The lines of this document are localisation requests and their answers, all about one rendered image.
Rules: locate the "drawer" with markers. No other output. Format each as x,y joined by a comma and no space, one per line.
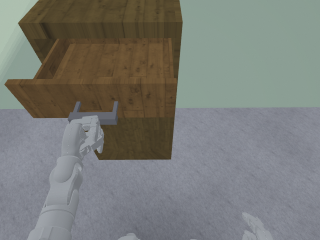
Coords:
136,72

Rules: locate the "left robot forearm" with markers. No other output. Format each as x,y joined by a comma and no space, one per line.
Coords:
59,210

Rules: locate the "left robot hand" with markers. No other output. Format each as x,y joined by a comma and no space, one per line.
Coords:
74,137

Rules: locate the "robot left shin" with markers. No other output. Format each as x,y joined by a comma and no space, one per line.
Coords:
131,234

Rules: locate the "cabinet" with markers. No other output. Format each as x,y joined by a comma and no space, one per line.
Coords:
132,138

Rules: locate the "right robot hand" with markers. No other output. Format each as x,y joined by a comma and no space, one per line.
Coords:
257,227

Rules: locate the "handle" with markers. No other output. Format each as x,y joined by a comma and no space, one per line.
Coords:
105,118

